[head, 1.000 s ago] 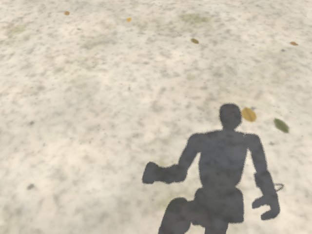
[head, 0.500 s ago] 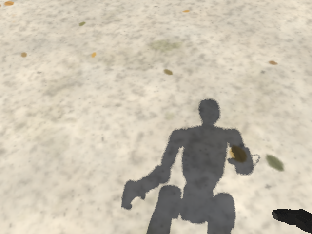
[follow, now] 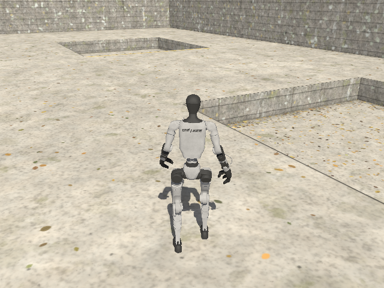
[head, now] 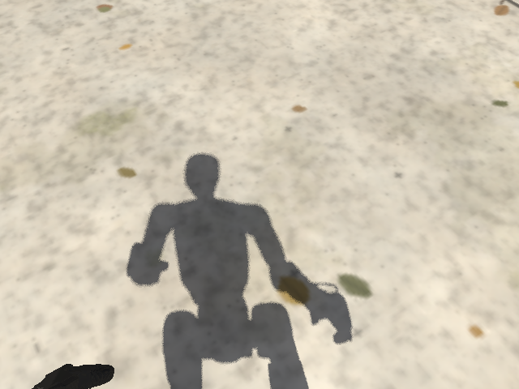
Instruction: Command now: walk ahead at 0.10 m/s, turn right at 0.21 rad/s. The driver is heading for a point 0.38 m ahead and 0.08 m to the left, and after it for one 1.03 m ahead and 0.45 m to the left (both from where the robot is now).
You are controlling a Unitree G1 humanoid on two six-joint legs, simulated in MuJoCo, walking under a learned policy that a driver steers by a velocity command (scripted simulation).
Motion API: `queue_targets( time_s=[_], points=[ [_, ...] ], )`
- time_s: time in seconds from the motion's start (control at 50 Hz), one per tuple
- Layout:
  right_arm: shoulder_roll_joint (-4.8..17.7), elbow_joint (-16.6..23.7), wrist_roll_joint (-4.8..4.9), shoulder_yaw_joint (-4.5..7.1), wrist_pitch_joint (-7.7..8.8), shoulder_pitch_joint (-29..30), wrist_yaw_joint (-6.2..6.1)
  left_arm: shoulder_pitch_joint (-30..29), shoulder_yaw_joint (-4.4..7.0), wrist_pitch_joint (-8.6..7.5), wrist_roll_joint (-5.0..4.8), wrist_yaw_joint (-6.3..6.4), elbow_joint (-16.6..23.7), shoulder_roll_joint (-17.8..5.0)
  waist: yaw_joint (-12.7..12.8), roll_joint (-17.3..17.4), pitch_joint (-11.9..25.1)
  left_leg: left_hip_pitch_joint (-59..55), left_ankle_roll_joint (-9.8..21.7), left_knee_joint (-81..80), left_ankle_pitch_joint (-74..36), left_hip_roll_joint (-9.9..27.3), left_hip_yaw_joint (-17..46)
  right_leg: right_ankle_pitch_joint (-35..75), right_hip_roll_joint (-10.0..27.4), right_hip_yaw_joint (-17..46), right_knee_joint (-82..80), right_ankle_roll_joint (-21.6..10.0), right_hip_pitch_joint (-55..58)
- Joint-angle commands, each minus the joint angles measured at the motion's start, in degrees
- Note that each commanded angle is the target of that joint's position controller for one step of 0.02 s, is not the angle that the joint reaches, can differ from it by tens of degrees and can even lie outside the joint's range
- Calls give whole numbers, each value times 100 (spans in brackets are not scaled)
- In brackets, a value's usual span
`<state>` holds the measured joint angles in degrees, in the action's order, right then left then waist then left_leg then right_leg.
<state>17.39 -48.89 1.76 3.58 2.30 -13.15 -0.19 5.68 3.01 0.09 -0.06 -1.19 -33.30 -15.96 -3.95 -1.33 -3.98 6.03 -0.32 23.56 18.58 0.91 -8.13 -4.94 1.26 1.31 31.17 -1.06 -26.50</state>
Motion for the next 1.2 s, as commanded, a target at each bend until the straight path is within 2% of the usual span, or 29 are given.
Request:
queue_targets(
  time_s=[0.02,0.04,0.06,0.08,0.12,0.2,0.28,0.34,0.36,0.38,0.4,0.42,0.44,0.48,0.52,0.62,0.68,0.72,0.76,0.78,0.8,0.82,0.84,0.88,0.92,0.98,1.1,1.16,1.2],
  points=[
    [664,280,-105,83,103,42,3,903,386,-66,90,106,201,-1119,598,-90,1337,542,335,1499,-2709,707,279,2958,448,511,-655,-557,2371],
    [248,394,-343,-119,133,-383,82,925,332,-33,224,190,321,-1332,397,-1288,1960,2086,-111,3151,1280,74,284,5156,2002,2274,-283,-1686,3829],
    [412,244,-238,-108,46,-370,126,920,134,-52,185,151,247,-654,543,-924,2555,2009,-241,3633,2234,215,1118,4257,2204,2515,-469,-2061,3493],
    [680,297,-95,-26,-49,-44,127,682,73,-84,121,83,205,-504,550,-625,1973,2160,-298,3780,2137,320,1177,3599,1807,2095,-612,-1832,3065],
    [653,264,-123,-2,-196,187,12,222,99,-106,66,52,95,-615,412,-369,1283,2255,-381,3336,1720,420,1145,2551,1392,1618,-864,-1383,2313],
    [524,126,-136,-30,-289,-41,-49,103,245,-27,40,132,-105,-932,338,-769,1028,1419,-365,2519,819,153,656,-1614,961,1407,-1796,-1217,1151],
    [507,97,-160,-23,-139,62,-32,122,261,-104,-51,178,-294,-895,302,-754,741,989,46,1565,300,116,600,-2542,1019,1502,-2038,-1080,761],
    [370,-218,-188,-30,-24,-510,22,-11,229,-94,-98,185,-381,-708,-52,-481,626,-57,378,503,-207,-28,448,-2906,714,1153,-1627,-764,124],
    [457,-343,-194,-14,9,-911,11,-178,155,-111,-74,177,-323,-441,-208,-87,520,-441,581,24,293,340,1011,-2840,417,860,-879,-516,-373],
    [861,-409,-197,60,36,-1328,-40,-364,43,-172,-52,147,-179,22,-292,1077,472,-840,1027,-955,1738,1501,2706,-2559,-262,-20,954,-65,-1318],
    [1400,-288,-304,201,78,-1037,-5,-461,134,-279,-184,138,-1,-323,-235,1622,-156,-337,1639,-1812,2849,2335,4416,-2525,-358,-9,1854,-55,-2155],
    [1116,-98,-317,133,167,-581,-42,-321,236,-357,-238,140,-92,-647,-12,1232,-444,-206,1582,-1845,2677,2240,4290,-2006,-19,376,2349,-94,-2342],
    [874,-58,-243,77,232,-372,-55,-92,277,-388,-188,119,-219,-726,157,1145,-391,-398,1351,-1749,2103,1960,3738,-1523,75,405,2435,-98,-2456],
    [720,-69,-136,37,266,-453,-35,-99,288,-414,-39,115,-327,-660,113,906,-211,-706,1090,-1730,999,1617,2896,-897,245,273,2283,-9,-2404],
    [573,-150,-155,-14,278,-707,-38,-228,237,-424,-26,79,-346,-416,44,806,-32,-707,1007,-1730,-83,1349,2219,-300,240,41,2058,111,-2059],
    [758,-262,-146,15,199,-1054,-62,-838,84,-452,-106,-50,-192,-95,-212,852,-98,-328,952,-1686,-1162,1097,1334,448,112,-301,595,254,-1077],
    [823,-387,-110,38,87,-1263,-67,-1081,73,-516,-86,-130,-83,-133,-221,852,-250,-264,933,-1254,-2202,1151,1421,357,-79,-315,32,205,-552],
    [948,-385,-67,99,29,-1147,-82,-788,153,-557,-78,-132,-130,-372,53,999,-30,-401,777,-788,-3043,1239,1588,334,-152,-163,-257,57,3],
    [908,-272,-30,114,34,-888,-99,269,313,-572,19,-30,-480,-752,637,870,628,-158,471,327,-4048,877,1419,1127,-222,-218,-741,-229,1601],
    [685,-67,-139,49,79,-787,-98,1039,417,-558,120,63,-620,-1150,926,444,1406,741,202,1558,-2836,516,1251,2806,561,372,-282,-513,3190],
    [-41,-39,-265,-154,105,-1643,-74,1321,455,-430,209,134,-626,-1531,620,-1308,2527,2485,-216,3685,1550,-219,943,4644,2345,2038,144,-1390,5155],
    [403,-116,-58,-48,112,-1798,-89,1313,379,-328,162,122,-537,-1221,773,-1393,3220,2543,-282,4704,2221,-230,1572,3584,2586,2732,-404,-1708,4755],
    [767,-21,83,96,58,-1268,-113,920,278,-280,103,136,-503,-901,747,-969,2358,2913,-283,5033,1931,24,1451,2841,2234,1986,-672,-1505,3995],
    [591,44,-5,133,-138,-860,-216,261,142,-279,26,164,-565,-502,466,-522,1277,2933,-363,4786,1305,342,1201,2064,1712,1027,-1063,-1228,2575],
    [351,114,-52,143,-379,-1008,-273,-171,152,-324,160,138,-649,-479,154,-653,904,2174,-401,4456,924,416,1067,1565,1511,462,-1511,-1182,1360],
    [256,411,-108,162,-493,-781,-270,-374,207,-374,177,189,-777,-620,91,-625,778,2042,-390,3709,547,472,984,1265,1640,118,-1798,-1359,1066],
    [434,890,-118,185,-581,-114,-27,-511,295,-192,39,291,-941,-943,208,-475,789,1562,-159,2381,-157,503,781,488,1805,-317,-1822,-1230,1275],
    [507,1048,-119,235,-621,6,70,-467,335,-85,-79,263,-1035,-1079,184,-404,718,1290,40,1589,-137,380,559,274,1859,-431,-1409,-983,1544],
    [628,1016,-169,317,-600,-178,55,-206,310,-11,-140,246,-1193,-925,123,-128,721,631,311,627,-830,116,491,-299,1529,-742,-641,-499,1365]
  ],
)
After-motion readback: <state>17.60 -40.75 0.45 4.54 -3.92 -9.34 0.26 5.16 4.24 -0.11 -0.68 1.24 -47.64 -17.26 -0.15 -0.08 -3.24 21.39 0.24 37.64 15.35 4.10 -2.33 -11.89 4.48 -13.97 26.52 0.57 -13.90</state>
